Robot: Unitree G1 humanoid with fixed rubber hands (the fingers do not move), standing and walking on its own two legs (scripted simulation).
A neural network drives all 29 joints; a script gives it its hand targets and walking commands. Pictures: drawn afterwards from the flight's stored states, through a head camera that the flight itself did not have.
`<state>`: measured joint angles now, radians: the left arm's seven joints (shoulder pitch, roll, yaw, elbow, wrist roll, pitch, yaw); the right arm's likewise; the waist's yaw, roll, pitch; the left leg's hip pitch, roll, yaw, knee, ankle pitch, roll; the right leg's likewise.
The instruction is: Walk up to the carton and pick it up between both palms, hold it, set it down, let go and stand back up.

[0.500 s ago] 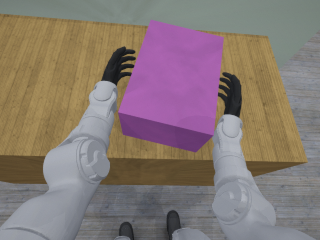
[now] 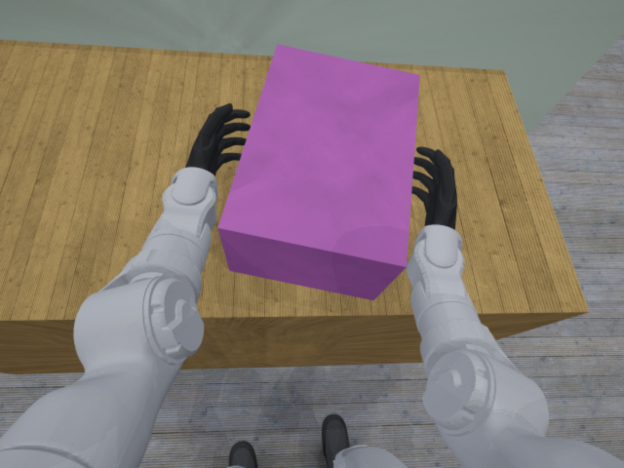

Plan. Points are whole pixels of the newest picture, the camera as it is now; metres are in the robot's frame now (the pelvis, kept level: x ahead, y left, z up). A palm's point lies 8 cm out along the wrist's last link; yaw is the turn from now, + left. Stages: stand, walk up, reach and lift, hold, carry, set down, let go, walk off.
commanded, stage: set down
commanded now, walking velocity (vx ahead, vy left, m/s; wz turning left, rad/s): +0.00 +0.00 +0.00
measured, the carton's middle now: (325, 172) +0.49 -0.07 -0.01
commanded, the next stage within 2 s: none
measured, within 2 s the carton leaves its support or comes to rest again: neither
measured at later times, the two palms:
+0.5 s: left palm (168, 159) +0.51 +0.14 +0.01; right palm (436, 210) +0.40 -0.21 +0.01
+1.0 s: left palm (169, 86) +0.48 +0.11 +0.16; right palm (539, 174) +0.37 -0.25 +0.14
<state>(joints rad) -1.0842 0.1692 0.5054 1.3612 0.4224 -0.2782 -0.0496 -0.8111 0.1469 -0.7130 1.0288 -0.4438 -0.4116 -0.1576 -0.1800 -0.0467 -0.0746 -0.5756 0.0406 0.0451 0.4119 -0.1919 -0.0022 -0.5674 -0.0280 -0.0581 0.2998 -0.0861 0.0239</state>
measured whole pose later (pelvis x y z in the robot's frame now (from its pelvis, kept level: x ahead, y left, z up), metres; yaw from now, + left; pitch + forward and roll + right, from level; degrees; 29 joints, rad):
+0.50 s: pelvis -0.01 +0.02 -0.03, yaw -4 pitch +31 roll -3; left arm -1.17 0.33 -0.06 1.55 -0.16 -0.36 0.01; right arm -0.93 -0.09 -0.15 1.32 0.19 -0.43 -0.20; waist -0.16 0.00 -0.27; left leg -0.95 0.04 0.01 0.73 -0.26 -0.05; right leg -0.90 -0.02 -0.01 0.48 -0.12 0.05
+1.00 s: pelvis -0.05 +0.01 -0.02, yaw -4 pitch +19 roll +0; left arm -1.45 0.42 -0.32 1.71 -0.46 -0.11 -0.03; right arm -1.19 -0.17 -0.10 1.25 0.26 0.03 -0.19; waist -0.24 -0.01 -0.21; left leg -0.72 0.01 0.01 0.63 -0.25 0.00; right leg -0.76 -0.04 0.00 0.55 -0.13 0.03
